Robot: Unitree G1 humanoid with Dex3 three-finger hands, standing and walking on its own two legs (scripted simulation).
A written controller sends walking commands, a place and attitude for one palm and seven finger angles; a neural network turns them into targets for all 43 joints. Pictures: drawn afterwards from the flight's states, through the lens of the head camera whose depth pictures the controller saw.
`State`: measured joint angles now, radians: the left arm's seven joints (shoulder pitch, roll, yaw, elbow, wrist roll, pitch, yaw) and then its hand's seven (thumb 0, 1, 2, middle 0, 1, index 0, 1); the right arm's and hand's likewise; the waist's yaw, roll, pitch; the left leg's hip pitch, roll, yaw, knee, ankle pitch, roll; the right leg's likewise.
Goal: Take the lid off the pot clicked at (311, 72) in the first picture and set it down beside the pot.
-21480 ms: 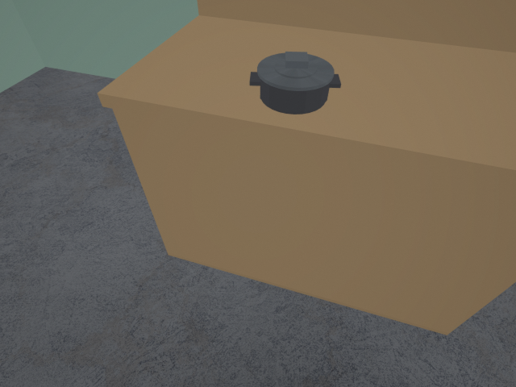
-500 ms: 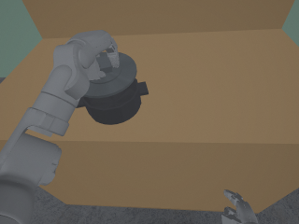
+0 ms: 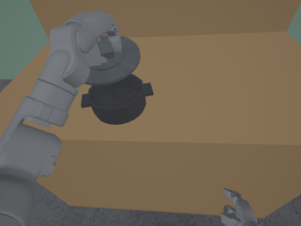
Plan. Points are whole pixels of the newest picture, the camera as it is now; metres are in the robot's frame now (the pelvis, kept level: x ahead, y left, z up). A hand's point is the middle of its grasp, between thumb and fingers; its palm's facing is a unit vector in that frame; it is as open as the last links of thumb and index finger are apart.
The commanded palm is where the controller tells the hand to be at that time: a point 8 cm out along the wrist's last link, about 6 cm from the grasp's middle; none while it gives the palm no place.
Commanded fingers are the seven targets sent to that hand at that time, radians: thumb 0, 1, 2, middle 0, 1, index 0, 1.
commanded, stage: lift the lid straight up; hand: left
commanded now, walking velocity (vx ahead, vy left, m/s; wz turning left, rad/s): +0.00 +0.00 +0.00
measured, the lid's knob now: (102, 50) +0.47 +0.13 +0.26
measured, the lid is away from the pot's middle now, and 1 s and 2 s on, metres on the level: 0.00 0.04 0.17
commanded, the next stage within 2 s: move the lid sideways beside the pot in 0.60 s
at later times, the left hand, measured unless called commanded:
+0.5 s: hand (91, 32) +0.44 +0.14 +0.31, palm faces -0.06 -0.07 -1.00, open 7.2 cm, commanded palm +0.42 +0.14 +0.38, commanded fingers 0.00 0.39 1.28 -0.85 -0.79 -1.00 -0.88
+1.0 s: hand (83, 32) +0.45 +0.16 +0.31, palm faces -0.05 -0.07 -1.00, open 7.2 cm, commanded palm +0.41 +0.18 +0.38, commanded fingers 0.00 0.39 1.28 -0.85 -0.79 -1.00 -0.88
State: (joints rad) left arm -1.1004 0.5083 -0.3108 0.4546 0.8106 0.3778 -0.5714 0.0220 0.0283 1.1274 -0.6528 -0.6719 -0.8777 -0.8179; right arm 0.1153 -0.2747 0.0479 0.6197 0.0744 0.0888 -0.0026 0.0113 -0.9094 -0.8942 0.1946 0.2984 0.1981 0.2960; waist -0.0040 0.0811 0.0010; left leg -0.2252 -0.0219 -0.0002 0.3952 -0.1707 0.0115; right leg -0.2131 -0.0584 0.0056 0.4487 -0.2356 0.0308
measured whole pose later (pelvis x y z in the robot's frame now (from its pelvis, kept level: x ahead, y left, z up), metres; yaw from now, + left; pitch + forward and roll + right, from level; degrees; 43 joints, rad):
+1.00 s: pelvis +0.01 +0.00 +0.00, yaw -1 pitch +1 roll +1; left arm -1.16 0.58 -0.25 0.46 0.86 0.41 -0.62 0.02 0.03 1.13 -0.65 -0.67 -0.88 -0.82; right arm 0.13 -0.29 0.04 0.59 0.08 0.11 -0.01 0.01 -0.91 -0.89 0.19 0.30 0.20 0.30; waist 0.00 0.09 -0.01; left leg -0.23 -0.02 0.01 0.38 -0.17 0.02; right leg -0.23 -0.06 0.02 0.44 -0.24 0.04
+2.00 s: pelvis +0.01 +0.01 +0.00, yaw +0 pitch +3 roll +0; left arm -1.15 0.82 -0.12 0.59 0.91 0.28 -0.65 0.02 0.03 1.12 -0.65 -0.67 -0.89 -0.82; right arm 0.19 -0.31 0.04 0.59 0.10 0.16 -0.02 0.01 -0.91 -0.89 0.19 0.30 0.20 0.30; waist -0.03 0.06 0.02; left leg -0.28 -0.02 -0.01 0.41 -0.18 0.02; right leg -0.23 -0.05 0.00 0.39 -0.21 0.04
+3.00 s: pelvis +0.01 +0.01 +0.00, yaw +1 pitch +4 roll -1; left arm -1.18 0.92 -0.07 0.75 0.94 0.24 -0.65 0.01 0.04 1.12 -0.65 -0.68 -0.89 -0.83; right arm 0.21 -0.32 0.04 0.62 0.12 0.17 -0.03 0.01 -0.91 -0.89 0.20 0.30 0.20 0.30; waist -0.05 0.06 0.04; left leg -0.29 -0.01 -0.02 0.42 -0.20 0.02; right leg -0.22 -0.04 -0.02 0.37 -0.21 0.04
